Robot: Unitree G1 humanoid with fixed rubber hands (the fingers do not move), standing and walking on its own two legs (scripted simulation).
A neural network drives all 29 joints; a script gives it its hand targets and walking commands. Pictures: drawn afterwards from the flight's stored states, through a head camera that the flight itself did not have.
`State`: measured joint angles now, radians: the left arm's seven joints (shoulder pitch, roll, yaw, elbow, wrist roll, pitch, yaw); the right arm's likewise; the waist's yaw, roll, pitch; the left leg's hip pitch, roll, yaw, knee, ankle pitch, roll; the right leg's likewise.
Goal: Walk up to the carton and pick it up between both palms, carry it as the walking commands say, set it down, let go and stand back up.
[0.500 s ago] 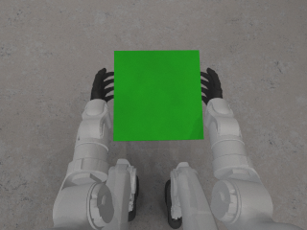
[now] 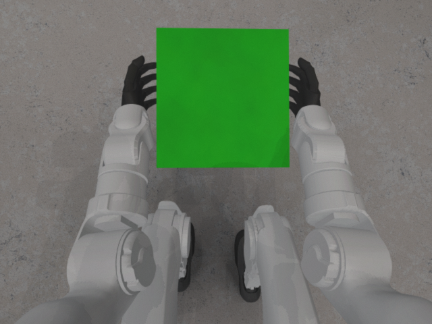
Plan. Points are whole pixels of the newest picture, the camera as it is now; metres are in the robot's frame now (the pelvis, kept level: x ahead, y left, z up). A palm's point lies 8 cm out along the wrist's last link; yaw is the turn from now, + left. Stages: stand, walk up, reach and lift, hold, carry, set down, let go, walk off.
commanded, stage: set down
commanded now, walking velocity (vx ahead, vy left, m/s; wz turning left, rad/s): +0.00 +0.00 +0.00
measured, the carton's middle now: (220, 114) +0.49 +0.01 -0.17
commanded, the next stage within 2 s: none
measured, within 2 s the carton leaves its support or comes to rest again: rests again in 1.70 s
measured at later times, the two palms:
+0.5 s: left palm (147, 109) +0.50 +0.16 -0.18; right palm (288, 110) +0.51 -0.13 -0.18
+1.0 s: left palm (152, 104) +0.53 +0.16 -0.25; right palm (277, 112) +0.53 -0.13 -0.25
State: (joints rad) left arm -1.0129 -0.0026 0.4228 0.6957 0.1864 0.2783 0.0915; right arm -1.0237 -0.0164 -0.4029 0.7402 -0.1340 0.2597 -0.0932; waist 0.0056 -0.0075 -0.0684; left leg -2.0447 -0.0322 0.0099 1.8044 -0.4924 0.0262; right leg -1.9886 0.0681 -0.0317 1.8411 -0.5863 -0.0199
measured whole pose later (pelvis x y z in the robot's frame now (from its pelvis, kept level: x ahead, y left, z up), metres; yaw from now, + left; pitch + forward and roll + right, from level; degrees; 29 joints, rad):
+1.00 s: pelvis -0.01 +0.00 -0.11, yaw +0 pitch +39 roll -1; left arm -1.36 0.20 0.28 0.92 0.00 0.23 0.12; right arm -1.31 -0.16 -0.26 0.87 0.02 0.23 -0.18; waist 0.02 0.01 0.23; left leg -2.31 -0.04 0.02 2.16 -0.53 0.02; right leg -2.25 0.07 -0.05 2.21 -0.64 -0.02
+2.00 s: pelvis -0.01 +0.00 -0.12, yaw +0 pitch +36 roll +0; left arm -1.41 0.26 0.28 1.07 -0.03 0.17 0.08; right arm -1.39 -0.18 -0.27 0.99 -0.01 0.19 -0.11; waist 0.02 0.01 0.31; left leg -2.31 -0.03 0.03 2.21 -0.53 0.02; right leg -2.25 0.09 -0.04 2.26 -0.64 -0.02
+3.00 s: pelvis -0.02 +0.00 -0.12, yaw +0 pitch +34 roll +0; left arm -1.43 0.37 0.13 1.19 -0.21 0.03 0.11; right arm -1.43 -0.34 -0.07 1.13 0.21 0.06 -0.13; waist 0.01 -0.01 0.37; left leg -2.27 -0.03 0.03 2.20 -0.52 0.01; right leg -2.22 0.10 -0.04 2.25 -0.62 -0.01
